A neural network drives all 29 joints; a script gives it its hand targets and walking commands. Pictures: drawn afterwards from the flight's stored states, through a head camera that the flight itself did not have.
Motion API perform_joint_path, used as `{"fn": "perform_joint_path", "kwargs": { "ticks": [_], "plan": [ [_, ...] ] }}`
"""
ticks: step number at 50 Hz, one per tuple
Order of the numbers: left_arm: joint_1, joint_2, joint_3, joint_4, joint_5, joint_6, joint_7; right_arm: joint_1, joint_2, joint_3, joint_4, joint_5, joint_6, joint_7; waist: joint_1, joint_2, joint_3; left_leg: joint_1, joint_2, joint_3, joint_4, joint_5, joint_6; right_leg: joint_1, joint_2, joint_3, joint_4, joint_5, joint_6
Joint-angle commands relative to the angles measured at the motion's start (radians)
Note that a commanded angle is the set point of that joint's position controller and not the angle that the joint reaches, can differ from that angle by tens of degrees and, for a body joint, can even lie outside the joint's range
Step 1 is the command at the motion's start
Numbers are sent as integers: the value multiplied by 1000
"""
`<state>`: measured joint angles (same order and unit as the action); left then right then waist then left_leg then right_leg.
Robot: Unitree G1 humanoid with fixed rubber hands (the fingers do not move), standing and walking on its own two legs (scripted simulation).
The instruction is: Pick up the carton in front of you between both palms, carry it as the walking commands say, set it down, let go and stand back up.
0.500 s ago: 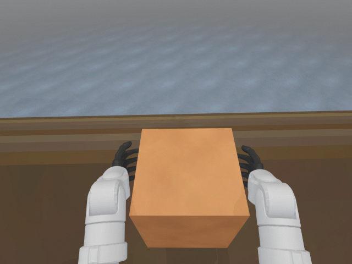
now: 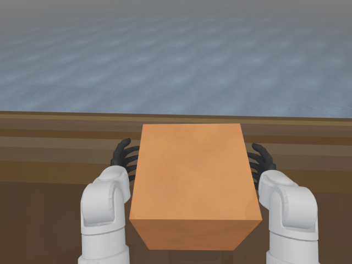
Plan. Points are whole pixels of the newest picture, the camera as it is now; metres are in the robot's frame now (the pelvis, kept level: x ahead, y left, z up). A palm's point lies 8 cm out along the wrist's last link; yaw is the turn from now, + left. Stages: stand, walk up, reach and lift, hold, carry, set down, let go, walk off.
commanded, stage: carry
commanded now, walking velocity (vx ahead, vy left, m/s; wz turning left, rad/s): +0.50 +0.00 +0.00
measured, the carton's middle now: (191, 191) +0.27 +0.01 +0.02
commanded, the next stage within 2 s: none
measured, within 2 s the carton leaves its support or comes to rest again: neither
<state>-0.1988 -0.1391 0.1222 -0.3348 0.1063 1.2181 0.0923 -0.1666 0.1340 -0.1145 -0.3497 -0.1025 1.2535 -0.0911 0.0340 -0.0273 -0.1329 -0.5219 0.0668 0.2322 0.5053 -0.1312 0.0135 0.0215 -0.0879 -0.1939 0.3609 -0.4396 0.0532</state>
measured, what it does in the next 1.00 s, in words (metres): walks ahead: left foot, then right foot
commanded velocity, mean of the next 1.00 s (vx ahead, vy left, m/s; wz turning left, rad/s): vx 0.50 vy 0.00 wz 0.00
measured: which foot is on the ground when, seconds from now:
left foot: up 0.00-0.00, down 0.02-0.52, up 0.54-0.94, down 0.96-1.00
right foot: down 0.00-0.04, up 0.06-0.48, down 0.50-0.96, up 0.98-1.00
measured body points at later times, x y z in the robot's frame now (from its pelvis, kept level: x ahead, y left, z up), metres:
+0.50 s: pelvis +0.32 +0.00 -0.01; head +0.32 -0.01 +0.44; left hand +0.67 +0.15 +0.12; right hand +0.67 -0.15 +0.11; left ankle +0.14 +0.09 -0.72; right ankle +0.47 -0.07 -0.73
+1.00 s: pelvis +0.61 -0.01 -0.02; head +0.65 +0.00 +0.43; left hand +1.01 +0.12 +0.10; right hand +0.98 -0.18 +0.10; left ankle +0.61 +0.07 -0.73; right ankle +0.50 -0.07 -0.66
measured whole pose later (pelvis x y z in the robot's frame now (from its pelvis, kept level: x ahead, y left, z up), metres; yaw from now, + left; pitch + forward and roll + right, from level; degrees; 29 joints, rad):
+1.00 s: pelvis +0.61 -0.01 -0.02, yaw -1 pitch +4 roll +1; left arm -0.68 0.01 0.26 0.03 0.05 1.16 0.11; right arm -0.68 0.05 -0.19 0.05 -0.08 1.18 -0.13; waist -0.09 -0.02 0.01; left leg -0.46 -0.06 0.09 0.80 -0.40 0.10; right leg -0.44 0.03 -0.08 1.18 -0.41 -0.08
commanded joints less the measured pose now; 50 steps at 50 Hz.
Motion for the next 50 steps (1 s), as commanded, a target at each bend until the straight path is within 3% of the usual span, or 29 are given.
{"fn": "perform_joint_path", "kwargs": {
  "ticks": [1,2,3,4,6,8,11,16,20,22,23,24,25,26,27,28,30,31,34,36,39,43,44,45,46,47,48,49,50],
  "plan": [
    [-386,-836,-712,-5,-408,32,-267,-441,841,672,-21,363,-17,231,-60,-13,-213,597,16,-49,-40,-80,28,-305,-72,-44,368,471,-54],
    [-412,-845,-724,-20,-416,39,-267,-428,825,661,-3,347,-21,234,-66,243,-294,766,324,-558,-202,-303,158,-546,32,-28,695,234,-4],
    [-425,-851,-728,-27,-415,37,-268,-433,853,671,0,354,-28,236,-59,321,-290,803,403,-777,-298,-220,230,-728,85,77,893,-49,-18],
    [-445,-878,-736,-29,-418,27,-270,-458,883,687,-40,374,-37,237,-55,234,-280,767,384,-682,-263,-101,221,-765,15,160,984,-30,-51],
    [-497,-906,-752,-41,-421,1,-269,-557,926,723,-85,408,-57,242,-53,77,-258,644,317,-483,-217,34,168,-752,-46,189,966,63,-85],
    [-496,-913,-760,-25,-408,-20,-256,-604,918,746,-95,429,-73,245,-45,99,-255,566,269,-353,-239,13,123,-696,-52,171,867,140,-89],
    [-483,-868,-749,21,-369,-42,-231,-614,861,753,-67,442,-84,250,-45,147,-229,573,232,-255,-253,63,133,-733,-30,121,746,192,-79],
    [-612,-772,-712,99,-351,-40,-202,-747,749,723,24,444,-86,242,-86,153,-139,577,182,-168,-234,160,161,-780,6,61,479,312,-91],
    [-719,-739,-649,188,-366,-10,-190,-855,722,667,128,449,-62,222,-90,170,-74,527,166,-114,-190,257,138,-667,54,7,308,395,-128],
    [-791,-736,-614,244,-379,-1,-192,-930,730,642,183,452,-53,211,-65,180,-76,534,176,-93,-118,401,119,-582,74,4,269,387,-156],
    [-816,-736,-595,278,-387,1,-193,-969,739,632,207,455,-50,206,-28,179,-118,533,166,-66,-15,509,96,-471,98,-14,254,374,-160],
    [-835,-742,-571,320,-396,0,-195,-1003,750,621,237,457,-47,201,8,122,-183,514,119,-19,152,540,58,-305,145,-48,175,377,-153],
    [-863,-748,-553,347,-406,0,-200,-1045,752,602,263,454,-47,195,36,46,-258,410,88,-29,375,374,34,-119,102,18,165,298,-148],
    [-896,-753,-525,386,-414,2,-203,-1080,760,586,295,447,-45,190,40,-98,-288,252,18,-52,602,3,27,-16,-114,336,158,335,-139],
    [-970,-738,-515,397,-420,-8,-210,-1093,806,572,315,451,-50,182,18,-361,-408,-82,-161,-178,855,-395,3,238,-288,802,-7,227,-286],
    [-1003,-811,-528,417,-455,-10,-218,-1149,810,554,323,443,-56,172,19,-275,-389,-164,-104,-270,950,-386,36,230,-287,771,-28,234,-317],
    [-1125,-918,-550,386,-514,-31,-231,-1235,887,540,312,458,-76,161,15,-47,-342,-174,-37,-279,921,-302,56,99,-235,579,51,470,-279],
    [-1180,-959,-558,367,-537,-39,-235,-1252,908,534,314,453,-85,155,8,-13,-342,-162,-16,-281,856,-268,57,56,-217,506,65,526,-263],
    [-1217,-1014,-558,364,-558,-56,-238,-1237,948,517,343,432,-107,141,0,-44,-380,-154,-22,-259,753,-247,48,70,-184,409,94,627,-247],
    [-1185,-1020,-551,377,-541,-63,-238,-1206,963,520,358,414,-119,135,7,-32,-364,-167,-15,-252,589,-197,35,84,-164,319,113,789,-248],
    [-1153,-1010,-546,381,-514,-69,-239,-1207,975,541,345,409,-129,133,17,-81,-358,-153,-68,-172,390,-133,24,110,-109,245,125,973,-258],
    [-1122,-971,-564,336,-490,-65,-233,-1240,966,584,274,423,-127,136,17,-129,-357,-51,-110,-108,282,-40,56,119,-75,144,207,1105,-240],
    [-1107,-968,-572,340,-481,-57,-230,-1225,964,596,268,425,-120,139,-23,-157,-410,-23,-98,-102,467,65,83,127,-104,134,326,1191,-242],
    [-1080,-949,-565,341,-469,-51,-226,-1194,949,598,266,430,-113,146,-38,-131,-414,-2,-95,-125,473,13,91,96,-107,142,395,1185,-239],
    [-1080,-933,-563,344,-453,-45,-221,-1176,941,597,266,436,-106,154,-86,-98,-401,105,-111,-122,436,-38,96,-8,-95,126,497,1211,-219],
    [-1074,-914,-563,357,-440,-38,-216,-1163,932,591,266,443,-97,165,-186,-23,-386,341,-124,-114,282,0,102,-214,-60,70,685,1205,-181],
    [-1078,-902,-565,359,-438,-32,-212,-1137,908,580,270,446,-90,177,-285,138,-340,554,-101,-183,102,240,117,-456,46,73,962,818,-162],
    [-1076,-902,-564,366,-418,-16,-210,-1137,897,577,312,447,-87,187,-208,421,-257,681,59,-505,69,710,224,-763,230,103,1143,-13,-106],
    [-1048,-869,-536,397,-388,-7,-201,-1160,902,580,332,474,-76,200,-138,336,-282,802,172,-678,101,787,323,-932,193,232,1158,-105,-101]
  ]
}}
